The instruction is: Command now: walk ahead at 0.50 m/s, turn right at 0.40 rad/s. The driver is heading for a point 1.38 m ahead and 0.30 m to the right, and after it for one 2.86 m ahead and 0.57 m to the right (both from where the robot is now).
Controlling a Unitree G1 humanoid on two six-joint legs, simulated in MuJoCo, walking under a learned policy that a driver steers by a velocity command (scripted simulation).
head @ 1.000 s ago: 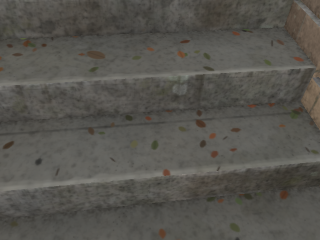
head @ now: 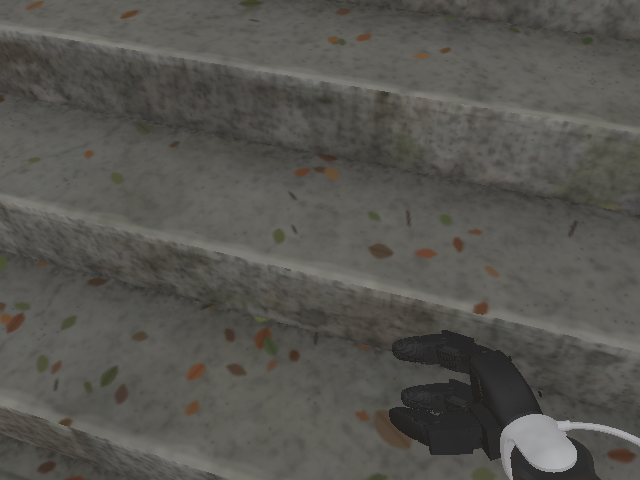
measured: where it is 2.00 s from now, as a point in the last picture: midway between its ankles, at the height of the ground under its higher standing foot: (505, 72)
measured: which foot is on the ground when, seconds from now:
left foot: down 0.00-0.64, up 0.66-1.00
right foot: down 0.00-0.04, up 0.06-0.56, down 0.58-1.00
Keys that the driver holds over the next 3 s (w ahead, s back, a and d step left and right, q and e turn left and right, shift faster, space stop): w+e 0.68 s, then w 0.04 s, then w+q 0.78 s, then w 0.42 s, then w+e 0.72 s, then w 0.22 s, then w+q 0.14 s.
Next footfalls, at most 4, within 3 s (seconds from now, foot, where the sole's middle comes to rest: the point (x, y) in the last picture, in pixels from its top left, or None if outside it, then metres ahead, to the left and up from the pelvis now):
0.58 right None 0.43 -0.17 -0.46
1.16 left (444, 245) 0.76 -0.08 -0.29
1.68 right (580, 79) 1.02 -0.29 -0.13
2.24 left None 1.35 -0.08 0.04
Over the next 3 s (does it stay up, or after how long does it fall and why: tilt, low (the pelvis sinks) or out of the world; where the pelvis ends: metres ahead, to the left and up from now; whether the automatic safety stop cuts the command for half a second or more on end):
stays up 1.51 -0.31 0.89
